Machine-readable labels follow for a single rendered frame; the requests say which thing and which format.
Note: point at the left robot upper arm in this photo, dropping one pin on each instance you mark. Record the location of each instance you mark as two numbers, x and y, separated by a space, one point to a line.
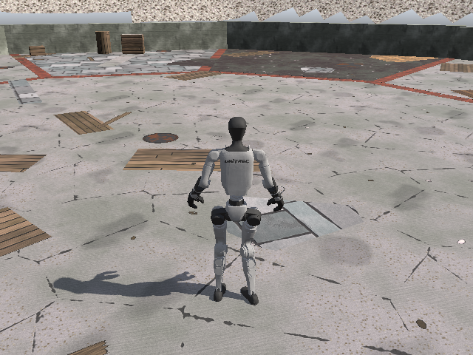
213 155

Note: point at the left robot thigh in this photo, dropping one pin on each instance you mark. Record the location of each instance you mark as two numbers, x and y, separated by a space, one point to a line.
218 218

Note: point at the left robot hand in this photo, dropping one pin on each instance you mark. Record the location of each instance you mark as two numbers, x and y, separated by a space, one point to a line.
191 201

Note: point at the robot right forearm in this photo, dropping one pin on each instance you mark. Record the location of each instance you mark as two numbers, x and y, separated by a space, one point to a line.
274 191

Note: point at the robot left forearm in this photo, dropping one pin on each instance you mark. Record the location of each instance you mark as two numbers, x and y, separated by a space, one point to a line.
196 191

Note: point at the right robot hand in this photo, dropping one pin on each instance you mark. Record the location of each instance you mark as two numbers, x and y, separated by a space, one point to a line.
280 204

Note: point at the right robot upper arm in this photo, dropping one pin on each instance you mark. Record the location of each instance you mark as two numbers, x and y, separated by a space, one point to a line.
260 156

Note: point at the humanoid robot torso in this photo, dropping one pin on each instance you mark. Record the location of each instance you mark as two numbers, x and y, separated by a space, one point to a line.
236 178

